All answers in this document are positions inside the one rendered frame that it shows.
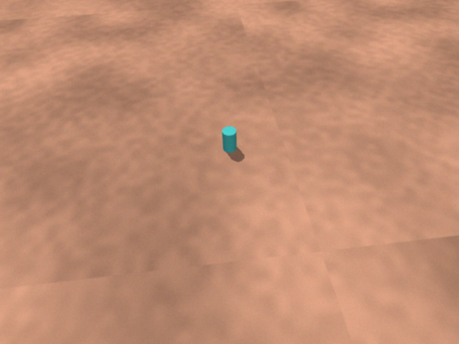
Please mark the can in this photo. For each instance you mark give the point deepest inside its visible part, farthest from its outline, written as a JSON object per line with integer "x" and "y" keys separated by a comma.
{"x": 229, "y": 138}

